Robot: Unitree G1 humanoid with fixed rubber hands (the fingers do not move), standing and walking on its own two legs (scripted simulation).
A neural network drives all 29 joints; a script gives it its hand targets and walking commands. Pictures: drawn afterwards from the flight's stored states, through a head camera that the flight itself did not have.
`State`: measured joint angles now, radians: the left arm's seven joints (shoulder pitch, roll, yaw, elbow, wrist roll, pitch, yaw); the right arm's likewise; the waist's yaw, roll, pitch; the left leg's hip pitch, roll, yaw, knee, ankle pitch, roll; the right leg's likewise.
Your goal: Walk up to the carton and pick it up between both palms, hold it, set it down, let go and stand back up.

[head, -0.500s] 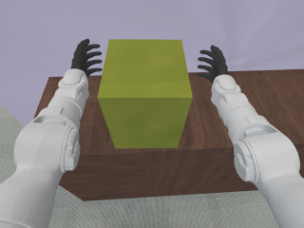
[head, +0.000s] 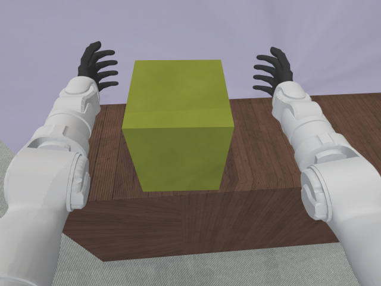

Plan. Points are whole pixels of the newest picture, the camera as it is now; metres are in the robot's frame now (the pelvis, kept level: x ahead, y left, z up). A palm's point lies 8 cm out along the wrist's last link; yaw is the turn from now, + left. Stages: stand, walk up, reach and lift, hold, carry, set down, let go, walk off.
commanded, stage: set down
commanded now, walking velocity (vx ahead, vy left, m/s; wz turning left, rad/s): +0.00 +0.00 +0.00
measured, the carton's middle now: (179, 129) +0.47 +0.04 +0.04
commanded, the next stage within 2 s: none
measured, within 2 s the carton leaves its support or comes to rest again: neither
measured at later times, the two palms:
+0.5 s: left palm (95, 108) +0.43 +0.20 +0.15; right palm (282, 114) +0.42 -0.17 +0.14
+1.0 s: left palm (90, 161) +0.35 +0.22 +0.08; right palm (274, 160) +0.35 -0.16 +0.07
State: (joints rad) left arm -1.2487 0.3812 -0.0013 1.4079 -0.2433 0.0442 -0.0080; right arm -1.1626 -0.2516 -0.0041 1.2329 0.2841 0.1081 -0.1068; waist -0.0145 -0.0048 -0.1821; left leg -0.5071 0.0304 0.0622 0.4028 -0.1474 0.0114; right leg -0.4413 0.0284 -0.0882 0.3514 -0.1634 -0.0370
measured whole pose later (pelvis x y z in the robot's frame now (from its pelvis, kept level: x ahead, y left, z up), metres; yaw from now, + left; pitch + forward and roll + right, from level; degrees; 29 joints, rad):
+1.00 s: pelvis -0.01 -0.01 +0.00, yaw -1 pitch +1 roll +0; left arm -0.50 0.23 0.14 0.75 -0.10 0.03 -0.03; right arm -0.49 -0.11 0.05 0.74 0.25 -0.02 -0.18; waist 0.03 -0.02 -0.04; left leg -0.23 0.03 0.07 0.37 -0.16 0.00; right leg -0.19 0.04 -0.05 0.35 -0.18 -0.04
